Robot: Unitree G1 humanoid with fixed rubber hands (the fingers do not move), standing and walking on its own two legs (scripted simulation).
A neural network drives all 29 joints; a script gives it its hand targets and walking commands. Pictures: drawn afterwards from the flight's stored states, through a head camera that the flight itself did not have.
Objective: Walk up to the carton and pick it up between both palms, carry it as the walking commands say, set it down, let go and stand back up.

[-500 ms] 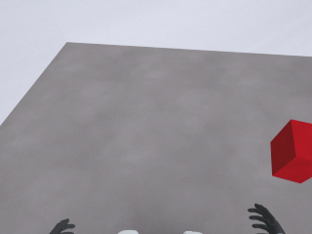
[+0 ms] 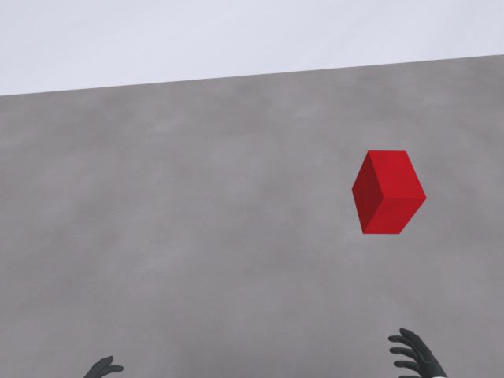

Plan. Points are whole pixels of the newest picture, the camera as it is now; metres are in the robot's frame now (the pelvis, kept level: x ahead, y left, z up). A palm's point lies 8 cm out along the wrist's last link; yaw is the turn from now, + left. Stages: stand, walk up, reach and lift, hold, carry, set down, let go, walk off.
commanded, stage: walk up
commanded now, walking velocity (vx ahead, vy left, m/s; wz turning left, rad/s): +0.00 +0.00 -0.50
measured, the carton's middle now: (383, 193) +0.93 -0.57 -0.62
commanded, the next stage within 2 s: none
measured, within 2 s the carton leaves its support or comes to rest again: neither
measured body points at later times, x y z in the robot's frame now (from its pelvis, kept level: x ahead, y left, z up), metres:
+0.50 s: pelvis -0.04 -0.01 +0.01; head +0.00 -0.02 +0.46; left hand +0.10 +0.22 -0.11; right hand +0.04 -0.30 -0.09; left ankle -0.05 +0.09 -0.73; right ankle -0.05 -0.17 -0.66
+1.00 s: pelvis +0.11 -0.16 +0.00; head +0.15 -0.21 +0.45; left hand +0.20 +0.10 -0.10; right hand +0.15 -0.44 -0.13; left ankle +0.15 -0.03 -0.67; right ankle +0.01 -0.24 -0.73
